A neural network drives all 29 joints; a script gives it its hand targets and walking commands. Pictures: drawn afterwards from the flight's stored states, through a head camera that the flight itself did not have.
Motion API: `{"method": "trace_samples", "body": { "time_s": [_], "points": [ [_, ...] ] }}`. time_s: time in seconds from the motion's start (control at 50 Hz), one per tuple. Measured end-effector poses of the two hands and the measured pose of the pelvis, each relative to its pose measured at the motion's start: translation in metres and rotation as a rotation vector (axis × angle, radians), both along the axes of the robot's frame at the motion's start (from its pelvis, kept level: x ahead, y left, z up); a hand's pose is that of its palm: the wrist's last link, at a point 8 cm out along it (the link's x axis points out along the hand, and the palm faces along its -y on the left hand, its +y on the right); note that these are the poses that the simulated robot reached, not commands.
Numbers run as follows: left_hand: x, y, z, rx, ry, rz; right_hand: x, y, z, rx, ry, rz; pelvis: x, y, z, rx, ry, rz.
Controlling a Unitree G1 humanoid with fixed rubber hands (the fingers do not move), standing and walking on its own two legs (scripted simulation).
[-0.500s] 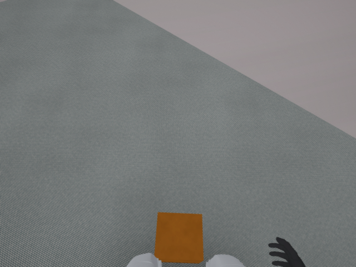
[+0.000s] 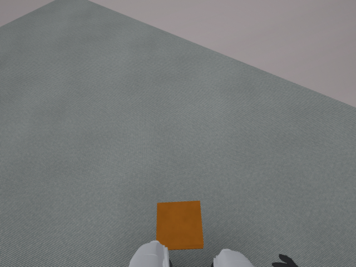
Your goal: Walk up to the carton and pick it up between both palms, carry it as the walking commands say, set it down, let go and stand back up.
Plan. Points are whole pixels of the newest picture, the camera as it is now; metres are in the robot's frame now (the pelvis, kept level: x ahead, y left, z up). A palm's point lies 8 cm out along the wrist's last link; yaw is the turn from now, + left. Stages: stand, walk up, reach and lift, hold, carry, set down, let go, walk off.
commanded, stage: walk up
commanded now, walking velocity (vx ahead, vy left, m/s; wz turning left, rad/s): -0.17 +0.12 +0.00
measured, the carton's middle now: (180, 225) +0.32 +0.08 -0.67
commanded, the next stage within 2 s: stand in 1.78 s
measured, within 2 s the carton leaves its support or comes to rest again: neither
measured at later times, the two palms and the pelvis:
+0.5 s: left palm out of the picture -0.10 +0.26 -0.13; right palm out of the picture -0.07 -0.22 -0.12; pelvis -0.12 +0.02 +0.02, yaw +0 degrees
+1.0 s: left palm out of the picture -0.11 +0.29 -0.12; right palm out of the picture -0.06 -0.18 -0.12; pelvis -0.11 +0.06 +0.02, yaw +0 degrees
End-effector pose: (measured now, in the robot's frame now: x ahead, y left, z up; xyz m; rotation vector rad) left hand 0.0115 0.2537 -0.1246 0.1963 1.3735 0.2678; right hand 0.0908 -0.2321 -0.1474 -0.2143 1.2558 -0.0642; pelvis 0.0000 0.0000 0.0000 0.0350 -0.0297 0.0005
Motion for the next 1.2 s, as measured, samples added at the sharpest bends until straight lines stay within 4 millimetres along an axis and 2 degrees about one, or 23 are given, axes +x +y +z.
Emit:
{"method": "trace_samples", "body": {
  "time_s": [0.08, 0.18, 0.34, 0.42, 0.48, 0.54, 0.66, 0.74, 0.82, 0.92, 1.0, 1.06, 1.2],
  "points": [
    [-0.014, -0.012, 0.017, 0.012, -0.016, 0.002, -0.024, -0.002, 0.001, 0.041, 0.042, -0.002, -0.016, -0.008, 0.011, 0.011, 0.024, 0.002],
    [-0.035, -0.016, 0.022, 0.013, -0.023, 0.001, -0.051, -0.007, 0.005, 0.044, 0.062, -0.004, -0.039, -0.012, 0.016, 0.016, 0.028, 0.003],
    [-0.075, -0.011, 0.009, -0.032, -0.051, 0.001, -0.093, -0.002, 0.013, 0.000, 0.044, -0.007, -0.082, 0.000, 0.013, -0.004, 0.002, 0.004],
    [-0.097, -0.002, -0.007, -0.076, -0.065, -0.002, -0.126, 0.003, 0.021, -0.047, 0.043, -0.016, -0.108, 0.014, 0.009, -0.025, -0.024, 0.002],
    [-0.109, 0.003, -0.006, -0.097, -0.065, 0.003, -0.153, 0.006, 0.031, -0.070, 0.065, -0.029, -0.120, 0.022, 0.015, -0.038, -0.046, 0.003],
    [-0.117, 0.009, -0.005, -0.100, -0.073, 0.004, -0.165, 0.010, 0.034, -0.078, 0.072, -0.033, -0.128, 0.027, 0.016, -0.041, -0.034, 0.004],
    [-0.131, 0.009, -0.007, -0.099, -0.044, 0.004, -0.171, 0.011, 0.034, -0.077, 0.039, -0.021, -0.140, 0.028, 0.015, -0.021, 0.034, 0.002],
    [-0.130, 0.004, -0.002, -0.084, -0.052, 0.001, -0.184, 0.014, 0.021, -0.038, 0.069, -0.036, -0.139, 0.025, 0.013, -0.021, 0.046, -0.006],
    [-0.129, 0.008, 0.007, -0.065, -0.060, 0.003, -0.183, 0.023, 0.016, -0.003, 0.086, -0.036, -0.135, 0.028, 0.016, -0.023, 0.063, -0.005],
    [-0.130, 0.020, 0.012, -0.066, -0.031, 0.014, -0.169, 0.037, 0.023, 0.010, 0.075, -0.020, -0.124, 0.041, 0.022, -0.030, 0.084, 0.002],
    [-0.125, 0.032, 0.001, -0.094, -0.009, 0.024, -0.150, 0.049, 0.026, -0.016, 0.051, -0.014, -0.110, 0.057, 0.018, -0.048, 0.080, 0.006],
    [-0.110, 0.039, -0.010, -0.121, -0.030, 0.026, -0.140, 0.059, 0.028, -0.039, 0.040, -0.020, -0.097, 0.069, 0.014, -0.043, 0.049, 0.009],
    [-0.076, 0.043, -0.013, -0.156, -0.087, 0.025, -0.115, 0.068, 0.036, -0.075, 0.006, -0.035, -0.072, 0.082, 0.016, -0.055, -0.008, 0.005]
  ]
}}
